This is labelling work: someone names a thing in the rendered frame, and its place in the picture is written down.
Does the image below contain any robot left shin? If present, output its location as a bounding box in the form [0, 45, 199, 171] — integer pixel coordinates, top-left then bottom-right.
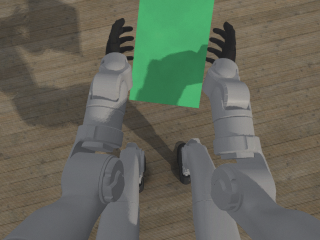
[120, 142, 143, 184]

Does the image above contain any robot left forearm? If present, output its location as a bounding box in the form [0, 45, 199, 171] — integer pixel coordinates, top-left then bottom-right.
[61, 52, 133, 190]

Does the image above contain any robot right hand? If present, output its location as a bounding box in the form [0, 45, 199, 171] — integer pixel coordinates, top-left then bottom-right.
[205, 21, 236, 64]

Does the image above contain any robot right forearm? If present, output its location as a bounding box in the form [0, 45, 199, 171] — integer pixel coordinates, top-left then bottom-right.
[202, 58, 276, 186]

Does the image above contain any robot left thigh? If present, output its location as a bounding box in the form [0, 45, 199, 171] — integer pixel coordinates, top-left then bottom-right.
[95, 147, 145, 240]

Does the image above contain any robot left hand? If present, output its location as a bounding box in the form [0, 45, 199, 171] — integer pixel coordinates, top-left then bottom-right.
[105, 18, 134, 61]

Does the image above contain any left robot upper arm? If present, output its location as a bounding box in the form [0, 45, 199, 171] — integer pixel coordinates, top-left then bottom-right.
[3, 152, 125, 240]

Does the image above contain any right robot upper arm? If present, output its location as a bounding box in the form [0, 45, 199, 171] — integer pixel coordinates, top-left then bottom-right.
[210, 162, 320, 240]

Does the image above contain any carton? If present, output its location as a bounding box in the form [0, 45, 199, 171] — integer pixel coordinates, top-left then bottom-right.
[129, 0, 215, 108]

